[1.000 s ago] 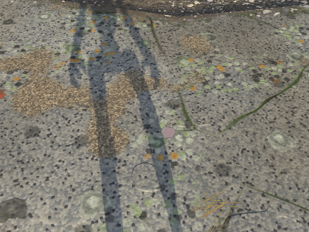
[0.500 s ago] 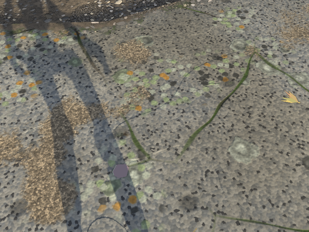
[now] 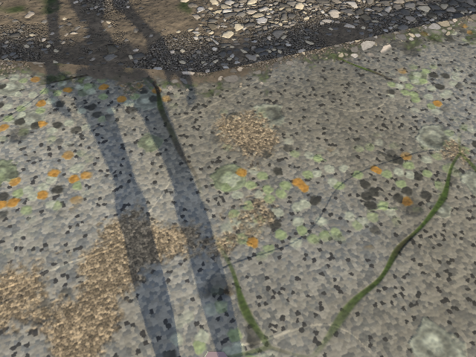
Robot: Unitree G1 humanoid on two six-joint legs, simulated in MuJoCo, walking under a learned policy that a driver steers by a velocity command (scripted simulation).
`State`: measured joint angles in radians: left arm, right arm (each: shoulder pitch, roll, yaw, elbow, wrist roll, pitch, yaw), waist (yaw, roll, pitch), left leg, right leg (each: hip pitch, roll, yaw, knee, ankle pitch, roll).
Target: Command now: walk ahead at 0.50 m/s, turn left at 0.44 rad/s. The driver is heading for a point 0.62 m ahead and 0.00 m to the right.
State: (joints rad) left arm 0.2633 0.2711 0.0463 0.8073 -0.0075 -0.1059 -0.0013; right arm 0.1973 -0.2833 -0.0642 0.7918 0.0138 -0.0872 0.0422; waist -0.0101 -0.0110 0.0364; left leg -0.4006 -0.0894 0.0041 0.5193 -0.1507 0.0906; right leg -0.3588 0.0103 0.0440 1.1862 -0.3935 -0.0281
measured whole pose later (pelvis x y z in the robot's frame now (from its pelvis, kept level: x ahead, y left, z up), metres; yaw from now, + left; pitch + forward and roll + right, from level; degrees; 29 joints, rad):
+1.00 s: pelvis +0.50 +0.05 +0.00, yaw +10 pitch +2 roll +0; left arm 0.29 0.29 0.03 0.84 -0.01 -0.03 0.01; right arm 0.08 -0.23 -0.03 0.71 -0.02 -0.06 0.03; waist 0.03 -0.02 0.03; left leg -0.44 -0.02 0.02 0.50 -0.10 0.04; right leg -0.36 -0.01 0.05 1.03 -0.57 0.05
